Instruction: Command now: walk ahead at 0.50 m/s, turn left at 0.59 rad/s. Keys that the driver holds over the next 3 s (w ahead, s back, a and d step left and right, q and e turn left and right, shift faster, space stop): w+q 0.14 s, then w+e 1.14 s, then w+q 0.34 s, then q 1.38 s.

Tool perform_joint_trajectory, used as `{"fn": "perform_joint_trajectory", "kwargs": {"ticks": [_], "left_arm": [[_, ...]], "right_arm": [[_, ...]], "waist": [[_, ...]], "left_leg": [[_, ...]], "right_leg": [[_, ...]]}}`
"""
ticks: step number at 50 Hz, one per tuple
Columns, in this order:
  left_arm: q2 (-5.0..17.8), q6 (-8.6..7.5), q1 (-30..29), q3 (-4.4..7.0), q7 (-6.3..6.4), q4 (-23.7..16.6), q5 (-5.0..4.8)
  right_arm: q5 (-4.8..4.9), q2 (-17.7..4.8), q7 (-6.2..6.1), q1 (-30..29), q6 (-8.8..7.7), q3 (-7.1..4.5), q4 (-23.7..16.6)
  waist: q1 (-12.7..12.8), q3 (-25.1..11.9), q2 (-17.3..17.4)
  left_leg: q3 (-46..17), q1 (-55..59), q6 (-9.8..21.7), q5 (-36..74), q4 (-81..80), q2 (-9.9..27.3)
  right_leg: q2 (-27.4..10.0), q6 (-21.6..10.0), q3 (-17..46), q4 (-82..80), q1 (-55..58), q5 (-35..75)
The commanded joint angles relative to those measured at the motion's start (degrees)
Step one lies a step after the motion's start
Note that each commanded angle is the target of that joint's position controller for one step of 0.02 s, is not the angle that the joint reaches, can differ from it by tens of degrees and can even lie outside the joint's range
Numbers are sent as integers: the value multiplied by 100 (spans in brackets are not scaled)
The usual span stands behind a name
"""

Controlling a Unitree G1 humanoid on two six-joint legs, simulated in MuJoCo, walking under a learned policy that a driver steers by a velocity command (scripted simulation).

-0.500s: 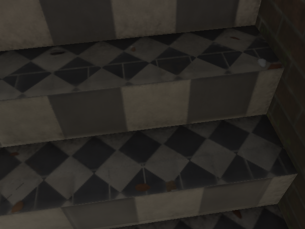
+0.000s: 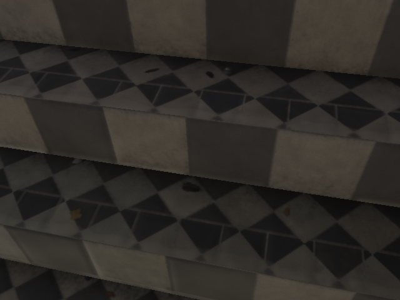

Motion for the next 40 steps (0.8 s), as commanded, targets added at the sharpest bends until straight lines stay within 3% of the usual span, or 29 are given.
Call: {"fn": "perform_joint_trajectory", "kwargs": {"ticks": [1,2,4,5,6,8,9,10,11,12,13,14,15,16,17,18,19,20,21,22,25,29,31,34,36,37,38,39,40], "left_arm": [[-578,57,-91,-424,150,-715,7],[-490,102,-422,-465,201,-800,17],[-619,182,-1139,-528,329,-808,-83],[-681,217,-1402,-568,377,-1000,-72],[-821,208,-1922,-645,390,-1243,29],[-738,207,-2689,-755,358,-1553,25],[-606,293,-2696,-731,329,-1620,-78],[-573,271,-2501,-711,378,-1598,-103],[-444,247,-1608,-670,305,-1032,-180],[-373,264,-862,-626,258,-644,-255],[-78,317,-26,-513,309,-454,-466],[288,310,336,-392,335,-308,-448],[517,268,724,-308,308,43,-434],[790,278,674,-95,332,643,-460],[820,470,965,3,246,1047,-292],[536,517,688,11,236,1223,-207],[275,498,530,-7,271,1540,-101],[72,431,441,-31,248,1797,-122],[-273,294,515,-124,211,2022,-120],[-316,186,563,-156,185,2037,-130],[-140,-42,640,-181,90,2073,-203],[292,-199,1432,-97,143,2029,-297],[199,-164,1769,-108,134,1987,-270],[124,-79,2435,-49,256,2002,-354],[396,23,2619,77,378,1899,-325],[277,27,2878,135,449,2104,-350],[203,78,2958,144,510,2277,-365],[139,57,2317,109,502,1945,-441],[383,-6,2205,145,464,1789,-381]], "right_arm": [[18,-98,74,-62,-422,55,33],[62,-167,134,4,-507,81,116],[-22,-167,181,1016,-723,96,508],[-26,-312,190,1125,-785,91,601],[-22,-368,196,1126,-795,62,616],[67,-330,186,931,-709,118,644],[123,-454,15,991,-614,85,546],[179,-469,-97,864,-549,88,569],[328,-463,-141,571,-483,99,454],[492,-782,-216,312,-522,14,252],[499,-1361,-245,263,-697,-190,97],[572,-1576,-186,244,-862,-288,59],[568,-1509,-78,67,-943,-299,24],[402,-787,84,891,-838,-238,-111],[-125,-359,206,523,-920,-66,-126],[-266,256,299,380,-864,48,-645],[-335,483,327,-152,-701,201,-1028],[-393,706,290,-408,-658,361,-1219],[-334,835,263,-558,-631,481,-1358],[-189,813,208,-228,-579,517,-1235],[-39,672,85,-45,-433,595,-1247],[-4,904,-124,-1056,-269,711,-1642],[13,1091,-135,-1802,-264,792,-1971],[-67,1101,-27,-2675,-243,859,-2480],[-63,973,100,-2852,-181,822,-2548],[-3,1313,51,-3001,-127,918,-2735],[26,1254,62,-2885,-96,944,-2738],[185,1181,86,-2549,-160,886,-2465],[259,1078,53,-1885,-223,755,-2228]], "waist": [[167,909,-105],[168,1024,-157],[-396,706,572],[-400,799,634],[-407,782,590],[-419,786,215],[-492,406,429],[-219,184,546],[72,-547,362],[325,-1480,624],[620,-2044,1170],[820,-2377,1176],[1065,-2443,781],[234,-2884,-931],[551,-2391,-1742],[2,-2106,-558],[-280,-994,165],[-467,108,363],[-564,603,438],[-618,797,609],[-730,882,716],[-225,759,-342],[51,928,-685],[505,995,-201],[881,854,-169],[860,686,-837],[731,482,-844],[359,153,-540],[-56,-834,-786]], "left_leg": [[-2861,871,-38,1097,-3538,1198],[-2407,716,-207,1639,-3652,1048],[-2549,1796,147,2519,-3757,1283],[-2627,2000,80,2117,-3892,1401],[-2685,1983,-59,2010,-4057,1397],[-2110,1045,-238,2216,-4896,1194],[-2304,833,76,3577,-5677,1437],[-1935,977,143,5031,-5662,1436],[-999,1039,-9,7857,-5275,1284],[-952,1318,72,10747,-4757,1491],[-1150,2280,208,12598,-4049,1837],[-1300,3137,240,13233,-3086,2075],[-1246,3523,211,12557,-1826,1875],[-1480,1835,-283,7605,518,810],[-1412,380,-613,2481,3826,-148],[-2048,-1101,-398,2246,5809,-166],[-1451,-2110,-274,2105,6470,180],[-1435,-2812,-155,2333,6661,357],[-1333,-3164,-125,2252,6865,431],[-1132,-3275,-179,2189,6891,502],[-864,-3236,-371,2290,5977,944],[-295,-4484,-414,2292,6907,1170],[-302,-5649,-413,1861,7497,1299],[-160,-5477,-525,1776,5738,1562],[398,-5256,-681,1454,5102,1427],[2,-4770,-386,739,4701,1605],[293,-4117,-213,394,3901,1512],[776,-2015,5,-101,2323,1127],[941,37,214,-213,2344,638]], "right_leg": [[-23,-98,-222,1322,-2647,-671],[-106,-50,-418,402,-2566,-856],[84,-107,-880,2531,-3915,-2210],[-36,-133,-772,2627,-4387,-2393],[-108,-277,-638,2627,-4487,-2542],[-25,-228,-1307,502,-3338,-2261],[24,-181,-1666,-308,-2190,-2006],[-94,-221,-1528,-1291,-1145,-1985],[208,-326,-2022,-2393,462,-1993],[517,-358,-2054,-2887,1769,-1479],[536,-162,-1736,-3918,2292,-1610],[629,-139,-1416,-4954,2542,-1948],[851,-140,-1123,-6469,2932,-1744],[128,-1071,1092,-7516,4306,-2274],[-569,-1596,2758,-8180,4357,350],[-556,-1638,3399,-8882,4235,-1970],[-699,-1507,3531,-9275,3489,-4197],[-542,-1139,3042,-9216,2722,-4106],[-236,-1040,2340,-9248,2286,-3254],[-129,-920,1811,-9352,2192,-2630],[74,-840,997,-9310,1770,-1923],[-319,-1201,1802,-9913,2132,-2568],[-521,-1135,2228,-10192,2801,-3018],[-470,-1066,2385,-10805,3243,-2640],[-603,-1124,2205,-11359,3731,-1069],[-781,-1153,2108,-11593,4180,47],[-644,-1141,1465,-11678,4454,1162],[-462,-857,498,-11465,3621,3907],[-692,-890,414,-10768,3071,8049]]}}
